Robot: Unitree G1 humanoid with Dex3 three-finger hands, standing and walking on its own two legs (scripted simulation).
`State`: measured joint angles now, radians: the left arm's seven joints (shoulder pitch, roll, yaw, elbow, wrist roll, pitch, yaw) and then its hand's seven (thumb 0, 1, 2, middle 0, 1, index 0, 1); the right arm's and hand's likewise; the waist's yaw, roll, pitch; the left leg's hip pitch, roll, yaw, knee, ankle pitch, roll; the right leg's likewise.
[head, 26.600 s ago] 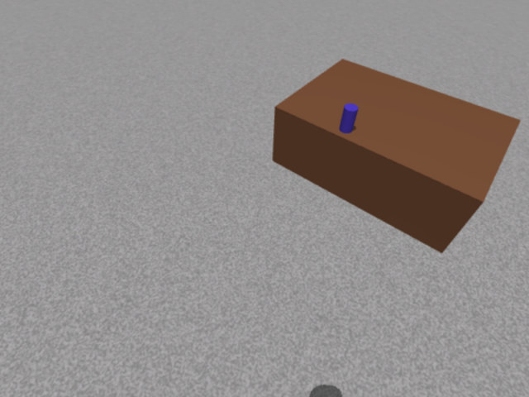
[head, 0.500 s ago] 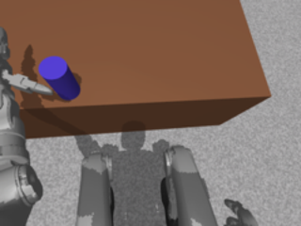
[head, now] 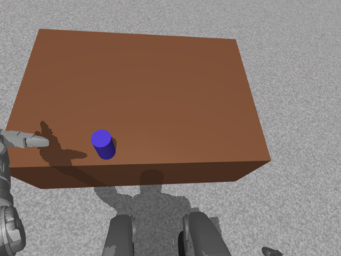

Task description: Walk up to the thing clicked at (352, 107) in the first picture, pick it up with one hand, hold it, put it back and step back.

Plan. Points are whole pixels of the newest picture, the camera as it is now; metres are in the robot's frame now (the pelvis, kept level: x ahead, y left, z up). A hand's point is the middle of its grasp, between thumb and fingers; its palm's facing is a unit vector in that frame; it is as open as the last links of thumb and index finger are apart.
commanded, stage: home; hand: left
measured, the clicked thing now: (104, 145) +0.46 +0.18 -0.23
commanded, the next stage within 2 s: none
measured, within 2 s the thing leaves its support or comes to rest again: neither
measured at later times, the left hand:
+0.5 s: hand (52, 202) +0.25 +0.22 +0.01, palm faces +0.17 -0.94 -0.30, open 17.3 cm
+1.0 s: hand (72, 230) +0.20 +0.17 +0.03, palm faces +0.14 -0.95 -0.28, open 17.4 cm
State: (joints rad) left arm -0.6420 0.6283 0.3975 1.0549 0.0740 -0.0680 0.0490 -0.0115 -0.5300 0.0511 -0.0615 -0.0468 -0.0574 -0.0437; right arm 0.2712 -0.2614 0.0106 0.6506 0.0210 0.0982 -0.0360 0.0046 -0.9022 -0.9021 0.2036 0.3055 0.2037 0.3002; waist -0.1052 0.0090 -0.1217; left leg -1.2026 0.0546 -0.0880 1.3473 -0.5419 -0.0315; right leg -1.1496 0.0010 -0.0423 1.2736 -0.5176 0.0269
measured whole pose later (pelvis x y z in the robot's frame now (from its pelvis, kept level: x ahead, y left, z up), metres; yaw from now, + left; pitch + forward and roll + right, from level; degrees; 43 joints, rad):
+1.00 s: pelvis +0.03 -0.01 +0.08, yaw +2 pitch +6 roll -1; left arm 0.44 0.20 -0.03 0.08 -0.02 0.18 0.14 -0.01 -0.53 0.06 -0.06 -0.06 -0.05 -0.06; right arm 0.26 -0.22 0.01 0.52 0.02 -0.06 -0.14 0.01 -0.90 -0.90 0.20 0.31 0.20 0.30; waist -0.02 0.04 -0.09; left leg -0.58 0.05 -0.05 0.91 -0.44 -0.04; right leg -0.56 -0.02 -0.03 0.89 -0.44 0.01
